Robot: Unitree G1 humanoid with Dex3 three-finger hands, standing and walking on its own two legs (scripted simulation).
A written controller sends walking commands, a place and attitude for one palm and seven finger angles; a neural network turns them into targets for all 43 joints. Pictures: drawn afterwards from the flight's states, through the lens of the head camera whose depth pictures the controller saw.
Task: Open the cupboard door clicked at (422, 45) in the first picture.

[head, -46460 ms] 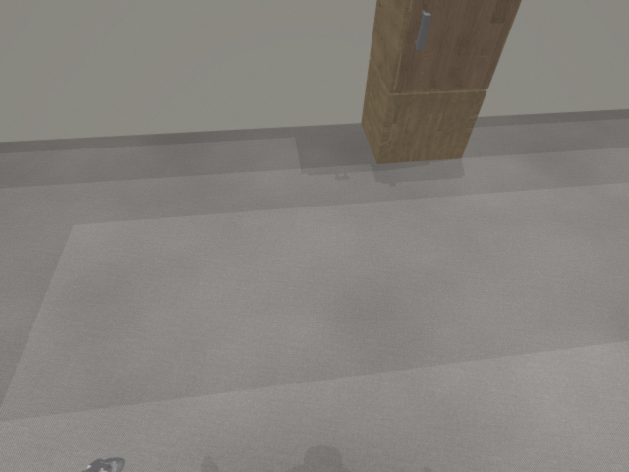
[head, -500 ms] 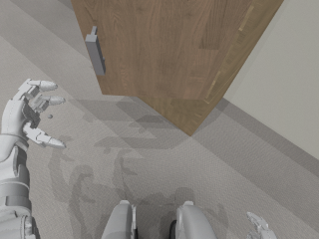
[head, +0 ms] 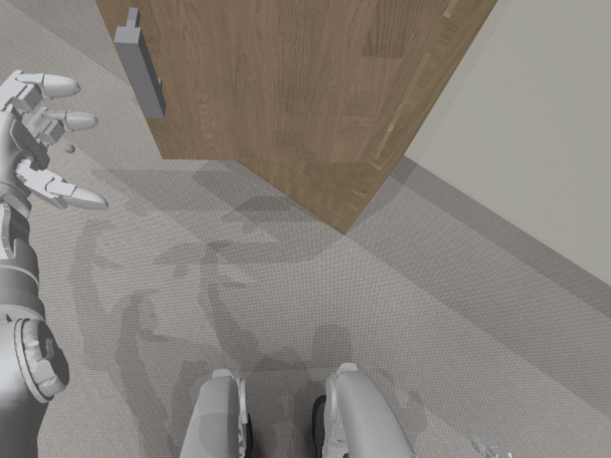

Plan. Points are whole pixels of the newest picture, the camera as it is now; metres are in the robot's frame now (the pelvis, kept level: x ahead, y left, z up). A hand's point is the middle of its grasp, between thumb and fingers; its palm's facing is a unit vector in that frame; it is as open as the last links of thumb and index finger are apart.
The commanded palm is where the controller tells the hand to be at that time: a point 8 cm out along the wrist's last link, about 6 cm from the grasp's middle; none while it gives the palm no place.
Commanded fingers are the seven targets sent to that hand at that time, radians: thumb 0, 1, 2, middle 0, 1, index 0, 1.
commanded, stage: move the hooked fingers beside the handle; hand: left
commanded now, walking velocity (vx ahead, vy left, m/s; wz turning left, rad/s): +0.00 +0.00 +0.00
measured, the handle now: (145, 65) +0.62 +0.21 +0.04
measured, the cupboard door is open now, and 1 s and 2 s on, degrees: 39 39 38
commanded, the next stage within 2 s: slide the fingers in behind the handle in 1.28 s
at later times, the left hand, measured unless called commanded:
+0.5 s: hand (85, 89) +0.56 +0.27 +0.05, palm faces +0.01 -1.00 -0.02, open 14.0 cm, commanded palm +0.56 +0.28 +0.04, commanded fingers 0.00 -0.50 0.30 -0.30 -1.20 -0.30 -1.20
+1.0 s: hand (82, 90) +0.56 +0.28 +0.04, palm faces +0.01 -1.00 -0.01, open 14.0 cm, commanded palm +0.56 +0.28 +0.04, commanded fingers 0.00 -0.50 0.30 -0.30 -1.20 -0.30 -1.20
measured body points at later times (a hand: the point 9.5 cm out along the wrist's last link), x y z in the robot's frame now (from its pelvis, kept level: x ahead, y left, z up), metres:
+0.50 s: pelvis +0.00 +0.00 -0.02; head +0.20 +0.04 +0.38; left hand +0.55 +0.32 +0.06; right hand -0.01 -0.27 -0.11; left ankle +0.03 +0.10 -0.61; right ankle +0.05 -0.12 -0.61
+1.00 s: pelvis +0.01 +0.01 -0.01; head +0.22 +0.06 +0.39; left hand +0.56 +0.33 +0.05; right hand +0.00 -0.25 -0.10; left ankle +0.03 +0.10 -0.61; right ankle +0.05 -0.12 -0.61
